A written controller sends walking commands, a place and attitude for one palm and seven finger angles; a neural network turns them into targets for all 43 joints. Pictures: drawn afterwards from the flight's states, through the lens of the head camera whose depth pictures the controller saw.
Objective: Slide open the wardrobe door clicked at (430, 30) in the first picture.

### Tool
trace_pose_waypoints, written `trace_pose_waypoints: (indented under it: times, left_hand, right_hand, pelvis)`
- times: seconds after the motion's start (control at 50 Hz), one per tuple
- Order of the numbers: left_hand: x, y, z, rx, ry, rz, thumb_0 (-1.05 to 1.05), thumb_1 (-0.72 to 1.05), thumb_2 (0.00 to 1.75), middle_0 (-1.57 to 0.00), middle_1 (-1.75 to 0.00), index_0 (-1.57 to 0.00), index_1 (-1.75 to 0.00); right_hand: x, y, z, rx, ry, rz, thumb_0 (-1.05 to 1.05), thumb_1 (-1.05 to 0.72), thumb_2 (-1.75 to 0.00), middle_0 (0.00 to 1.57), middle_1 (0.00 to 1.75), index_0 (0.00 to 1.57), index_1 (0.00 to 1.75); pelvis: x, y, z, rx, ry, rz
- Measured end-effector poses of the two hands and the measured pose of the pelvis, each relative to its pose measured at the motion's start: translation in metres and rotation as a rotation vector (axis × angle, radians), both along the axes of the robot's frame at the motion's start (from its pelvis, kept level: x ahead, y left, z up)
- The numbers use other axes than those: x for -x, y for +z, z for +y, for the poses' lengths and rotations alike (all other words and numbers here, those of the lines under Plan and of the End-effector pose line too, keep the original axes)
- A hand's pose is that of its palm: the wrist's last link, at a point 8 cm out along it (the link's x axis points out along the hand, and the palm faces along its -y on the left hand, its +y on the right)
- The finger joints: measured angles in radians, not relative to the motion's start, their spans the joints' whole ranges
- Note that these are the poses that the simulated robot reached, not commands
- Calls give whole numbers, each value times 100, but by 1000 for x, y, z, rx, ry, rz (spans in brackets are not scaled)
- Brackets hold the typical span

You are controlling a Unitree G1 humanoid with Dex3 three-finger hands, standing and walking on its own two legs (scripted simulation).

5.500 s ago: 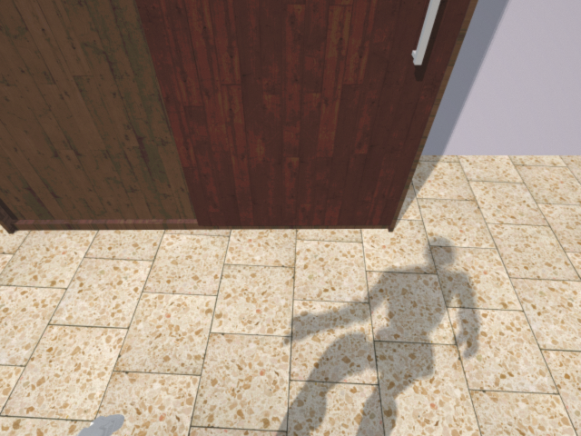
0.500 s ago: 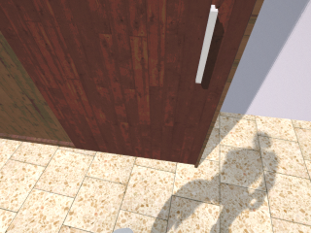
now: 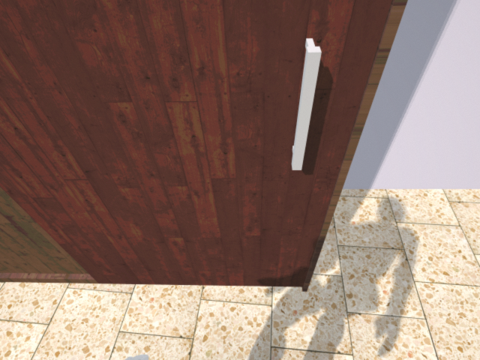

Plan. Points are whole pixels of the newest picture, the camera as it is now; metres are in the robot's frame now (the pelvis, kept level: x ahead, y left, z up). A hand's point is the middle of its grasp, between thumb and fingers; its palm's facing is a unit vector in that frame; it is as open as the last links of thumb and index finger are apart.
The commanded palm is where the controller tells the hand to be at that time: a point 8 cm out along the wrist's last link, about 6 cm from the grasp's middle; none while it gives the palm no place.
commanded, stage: come to a stop and stand still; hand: right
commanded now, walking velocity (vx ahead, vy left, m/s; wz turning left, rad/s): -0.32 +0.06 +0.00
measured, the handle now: (302, 112) +0.49 -0.10 +0.16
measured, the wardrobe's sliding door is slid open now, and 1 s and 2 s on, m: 0.00 0.00 0.00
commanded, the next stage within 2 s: look again from close up in 1.54 s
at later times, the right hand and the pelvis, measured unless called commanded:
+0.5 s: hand out of the picture +0.01 -0.12 -0.14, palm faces +0.08 +0.96 -0.26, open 7.4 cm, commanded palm none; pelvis -0.02 +0.07 +0.01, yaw -1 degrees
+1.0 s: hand out of the picture -0.05 -0.16 -0.17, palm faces +0.08 +0.98 -0.19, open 7.4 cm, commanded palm none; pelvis -0.04 +0.02 +0.01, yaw -1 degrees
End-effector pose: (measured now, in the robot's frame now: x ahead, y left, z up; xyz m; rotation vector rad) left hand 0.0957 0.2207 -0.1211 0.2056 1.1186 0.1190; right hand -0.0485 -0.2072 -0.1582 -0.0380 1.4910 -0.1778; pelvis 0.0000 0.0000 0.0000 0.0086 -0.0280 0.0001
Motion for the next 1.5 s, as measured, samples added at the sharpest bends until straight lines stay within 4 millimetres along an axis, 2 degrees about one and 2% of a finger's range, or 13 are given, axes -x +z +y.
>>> trace_pose_waypoints:
  times: [0.06,0.12,0.28,0.32,0.36,0.48,0.56,0.68,0.78,0.84,0.92,1.22,1.5]
  left_hand:
    - [-7,-1,-6,16,6,16,0,91,90,-20,-29,-20,-30]
    - [-4,-4,-4,38,32,35,-1,91,90,-20,-29,-20,-30]
    - [19,-21,49,54,59,64,-1,92,90,-20,-29,-20,-30]
    - [28,-31,63,69,72,74,-1,91,90,-20,-29,-20,-30]
    - [39,-32,73,75,76,102,0,91,90,-20,-29,-20,-30]
    - [76,-21,93,70,78,183,0,91,90,-20,-29,-19,-30]
    - [98,-17,97,52,70,246,0,91,90,-20,-29,-19,-30]
    - [108,-12,85,29,44,270,0,91,90,-19,-29,-19,-30]
    - [109,-12,60,3,34,211,0,91,90,-20,-29,-19,-30]
    - [114,-7,41,7,37,211,0,91,90,-20,-29,-19,-30]
    - [120,-8,25,11,44,229,1,92,90,-20,-29,-20,-30]
    - [137,-10,3,47,90,287,1,91,90,-20,-29,-20,-30]
    - [137,-13,0,62,109,303,0,90,90,-20,-29,-20,-30]
  right_hand:
    - [-12,6,1,8,12,5,1,-91,-90,20,29,20,30]
    - [-27,13,-1,35,24,-25,1,-91,-90,20,29,20,30]
    - [-61,28,6,150,51,-177,1,-91,-90,20,29,20,30]
    - [-60,27,13,176,66,-204,1,-91,-90,20,29,20,30]
    - [-57,33,23,174,69,-205,1,-91,-90,20,29,20,30]
    - [-50,48,44,151,61,-200,1,-91,-90,20,29,20,30]
    - [-43,51,44,151,45,-198,1,-91,-90,21,30,21,30]
    - [-17,46,28,143,21,-155,1,-91,-90,21,30,21,30]
    - [6,26,4,115,-2,-100,1,-91,-90,21,30,21,30]
    - [12,21,-5,97,-2,-77,1,-91,-90,20,30,20,30]
    - [11,18,-8,80,11,-78,1,-91,-90,20,29,20,30]
    - [-4,19,3,37,52,-55,1,-92,-90,20,29,20,30]
    - [-19,21,3,55,59,-71,1,-92,-90,20,29,20,30]
  pelvis:
    - [-3,4,1,5,2,3]
    - [1,7,6,4,3,3]
    - [14,-1,42,25,-1,-9]
    - [16,-7,53,45,1,-10]
    - [19,-4,60,40,-8,-14]
    - [22,12,71,59,-12,11]
    - [26,16,72,65,-22,26]
    - [37,17,60,56,-27,41]
    - [46,7,38,8,-30,44]
    - [47,9,31,16,-30,32]
    - [43,9,24,27,-27,23]
    - [31,13,12,7,-16,17]
    - [22,12,15,4,-15,9]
